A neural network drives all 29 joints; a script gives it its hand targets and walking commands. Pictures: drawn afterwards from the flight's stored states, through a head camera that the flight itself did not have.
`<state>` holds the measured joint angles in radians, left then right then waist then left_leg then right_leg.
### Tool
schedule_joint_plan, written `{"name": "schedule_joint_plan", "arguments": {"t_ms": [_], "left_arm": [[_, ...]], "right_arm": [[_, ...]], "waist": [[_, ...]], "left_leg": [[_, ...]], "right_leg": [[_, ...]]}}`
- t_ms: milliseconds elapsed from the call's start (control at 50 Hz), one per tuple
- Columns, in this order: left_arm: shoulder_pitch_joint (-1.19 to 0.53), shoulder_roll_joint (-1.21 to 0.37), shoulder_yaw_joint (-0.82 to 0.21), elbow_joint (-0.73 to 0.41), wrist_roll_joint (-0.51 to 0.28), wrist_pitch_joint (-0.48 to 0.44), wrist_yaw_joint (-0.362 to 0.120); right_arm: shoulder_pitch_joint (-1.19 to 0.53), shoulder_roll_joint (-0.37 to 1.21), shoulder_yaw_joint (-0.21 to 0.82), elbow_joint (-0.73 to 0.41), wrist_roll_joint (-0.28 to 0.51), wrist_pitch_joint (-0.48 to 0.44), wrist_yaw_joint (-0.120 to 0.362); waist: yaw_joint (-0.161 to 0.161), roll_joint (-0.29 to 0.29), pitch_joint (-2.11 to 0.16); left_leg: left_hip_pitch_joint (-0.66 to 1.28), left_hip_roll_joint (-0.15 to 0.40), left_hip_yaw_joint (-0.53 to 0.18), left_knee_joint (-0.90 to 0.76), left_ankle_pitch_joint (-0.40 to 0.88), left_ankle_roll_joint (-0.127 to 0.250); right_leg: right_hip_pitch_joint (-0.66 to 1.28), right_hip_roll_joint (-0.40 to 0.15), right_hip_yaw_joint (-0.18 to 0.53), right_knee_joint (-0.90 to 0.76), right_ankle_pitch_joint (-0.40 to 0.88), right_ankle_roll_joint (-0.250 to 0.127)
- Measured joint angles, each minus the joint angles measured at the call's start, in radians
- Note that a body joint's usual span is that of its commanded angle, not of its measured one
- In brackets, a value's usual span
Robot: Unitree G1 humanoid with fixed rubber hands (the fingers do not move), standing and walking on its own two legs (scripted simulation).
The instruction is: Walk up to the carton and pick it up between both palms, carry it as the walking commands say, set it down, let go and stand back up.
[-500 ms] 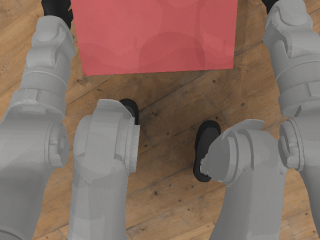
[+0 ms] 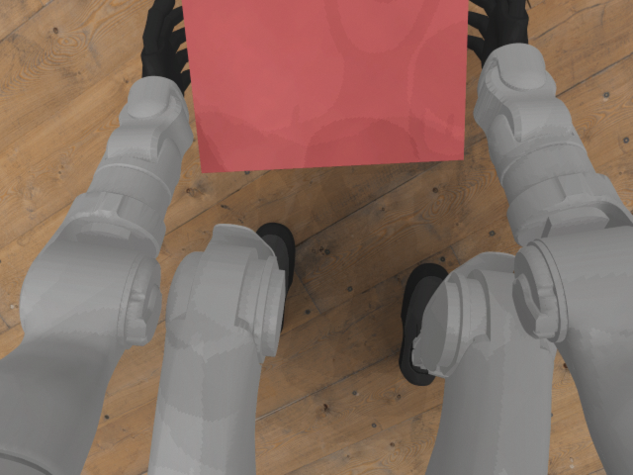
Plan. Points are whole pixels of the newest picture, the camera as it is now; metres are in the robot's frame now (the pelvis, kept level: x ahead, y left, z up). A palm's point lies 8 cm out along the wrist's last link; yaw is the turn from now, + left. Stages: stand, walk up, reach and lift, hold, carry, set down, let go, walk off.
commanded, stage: reach and lift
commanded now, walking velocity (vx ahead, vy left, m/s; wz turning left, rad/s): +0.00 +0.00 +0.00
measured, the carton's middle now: (328, 81) +0.49 +0.06 -0.26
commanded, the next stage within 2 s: none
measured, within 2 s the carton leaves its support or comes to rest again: leaves its support in 0.80 s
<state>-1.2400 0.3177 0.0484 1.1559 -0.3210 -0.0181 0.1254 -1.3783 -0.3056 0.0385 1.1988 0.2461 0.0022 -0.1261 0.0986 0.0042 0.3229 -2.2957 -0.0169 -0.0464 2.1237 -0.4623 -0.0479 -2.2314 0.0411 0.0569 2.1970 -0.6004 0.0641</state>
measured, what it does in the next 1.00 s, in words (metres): stands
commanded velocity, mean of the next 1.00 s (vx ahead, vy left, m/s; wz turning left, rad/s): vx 0.00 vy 0.00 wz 0.00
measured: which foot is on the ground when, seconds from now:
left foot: down 0.00-1.00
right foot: down 0.00-1.00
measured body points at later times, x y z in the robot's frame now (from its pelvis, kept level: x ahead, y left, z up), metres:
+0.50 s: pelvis +0.00 +0.00 -0.01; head +0.36 +0.00 +0.26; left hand +0.48 +0.24 -0.20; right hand +0.54 -0.11 -0.20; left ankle +0.14 +0.13 -0.34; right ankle +0.11 -0.13 -0.34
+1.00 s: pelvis -0.01 +0.00 +0.01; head +0.34 +0.03 +0.27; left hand +0.48 +0.22 -0.18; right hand +0.54 -0.12 -0.15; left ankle +0.14 +0.13 -0.34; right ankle +0.11 -0.13 -0.34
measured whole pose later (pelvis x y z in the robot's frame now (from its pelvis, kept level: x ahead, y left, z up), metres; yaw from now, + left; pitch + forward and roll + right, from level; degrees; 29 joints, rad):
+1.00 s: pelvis -0.01 +0.00 +0.01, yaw -1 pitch +26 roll +0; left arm -1.21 0.30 0.16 0.83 -0.25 0.20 0.16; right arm -1.36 -0.32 -0.04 0.95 0.24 0.18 -0.15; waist 0.09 -0.06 0.52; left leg -2.11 -0.05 -0.08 2.14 -0.48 -0.08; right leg -2.05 0.11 0.06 2.20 -0.60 0.09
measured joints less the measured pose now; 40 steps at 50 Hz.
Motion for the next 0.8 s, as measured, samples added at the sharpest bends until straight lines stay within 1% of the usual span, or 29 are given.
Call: {"name": "schedule_joint_plan", "arguments": {"t_ms": [40, 140, 240, 280, 360, 460, 540, 620, 640, 720, 760, 800], "left_arm": [[0.011, 0.004, 0.003, 0.011, -0.006, -0.016, -0.011], [0.018, 0.017, -0.007, 0.023, -0.027, -0.036, -0.028], [0.022, 0.023, -0.028, 0.028, -0.060, -0.038, -0.025], [0.018, 0.023, -0.030, 0.041, -0.065, -0.039, -0.027], [0.004, 0.023, -0.029, 0.050, -0.071, -0.019, -0.027], [-0.009, 0.019, -0.015, 0.042, -0.052, 0.008, -0.025], [-0.004, 0.013, -0.014, 0.026, -0.045, 0.025, -0.018], [-0.008, 0.021, -0.019, -0.024, -0.044, 0.055, -0.008], [-0.019, 0.022, -0.021, -0.042, -0.046, 0.063, -0.008], [-0.075, 0.039, -0.008, -0.138, -0.039, 0.099, 0.021], [-0.063, 0.041, 0.009, -0.174, -0.029, 0.110, 0.024], [-0.041, 0.030, 0.031, -0.190, -0.003, 0.123, 0.020]], "right_arm": [[0.008, 0.006, 0.014, -0.004, -0.008, -0.009, -0.001], [0.008, 0.009, 0.053, -0.018, 0.007, -0.020, -0.016], [0.003, 0.020, 0.063, -0.013, 0.013, -0.019, -0.043], [-0.002, 0.026, 0.054, -0.004, 0.000, -0.015, -0.052], [-0.013, 0.031, 0.008, 0.015, -0.038, -0.004, -0.041], [-0.007, 0.033, -0.032, 0.010, -0.050, 0.007, -0.035], [0.011, 0.029, -0.040, -0.017, -0.051, 0.026, -0.033], [0.001, 0.017, -0.034, -0.046, -0.051, 0.048, -0.028], [-0.010, 0.005, -0.025, -0.056, -0.046, 0.055, -0.022], [-0.081, -0.045, 0.000, -0.107, -0.025, 0.096, -0.014], [-0.073, -0.045, 0.007, -0.141, -0.006, 0.116, -0.024], [-0.056, -0.038, -0.005, -0.156, 0.013, 0.131, -0.027]], "waist": [[-0.003, 0.003, -0.026], [-0.001, 0.002, -0.048], [-0.001, 0.006, -0.061], [-0.002, 0.004, -0.067], [-0.006, 0.002, -0.062], [-0.003, -0.010, -0.056], [0.002, -0.012, -0.052], [-0.001, -0.017, -0.001], [0.000, -0.020, 0.032], [0.000, -0.041, 0.205], [0.001, -0.059, 0.214], [-0.001, -0.063, 0.205]], "left_leg": [[-0.017, 0.003, 0.001, -0.008, 0.001, -0.002], [-0.038, 0.013, 0.001, -0.016, 0.001, -0.004], [-0.049, 0.016, 0.003, -0.015, 0.002, -0.003], [-0.054, 0.017, 0.006, -0.012, 0.004, -0.002], [-0.051, 0.017, 0.012, -0.004, 0.005, 0.002], [-0.045, 0.020, 0.012, 0.003, 0.001, 0.004], [-0.040, 0.019, 0.009, 0.015, -0.006, 0.004], [-0.008, 0.015, 0.008, 0.023, -0.011, 0.001], [0.012, 0.012, 0.006, 0.024, -0.012, -0.002], [0.114, -0.002, -0.006, 0.022, -0.014, -0.020], [0.122, 0.000, -0.012, 0.024, -0.016, -0.027], [0.126, -0.006, -0.018, 0.028, -0.020, -0.029]], "right_leg": [[-0.021, 0.003, 0.001, -0.006, 0.004, -0.001], [-0.051, 0.014, 0.002, -0.016, 0.015, -0.004], [-0.065, 0.021, 0.005, -0.016, 0.020, -0.001], [-0.071, 0.025, 0.010, -0.012, 0.022, 0.002], [-0.069, 0.028, 0.017, -0.002, 0.022, 0.007], [-0.064, 0.036, 0.019, 0.001, 0.023, 0.012], [-0.057, 0.041, 0.019, 0.010, 0.017, 0.015], [-0.025, 0.045, 0.021, 0.018, 0.011, 0.018], [-0.005, 0.046, 0.021, 0.019, 0.010, 0.017], [0.094, 0.052, 0.017, 0.020, 0.010, 0.014], [0.098, 0.059, 0.014, 0.020, 0.012, 0.013], [0.106, 0.059, 0.009, 0.022, 0.008, 0.011]]}}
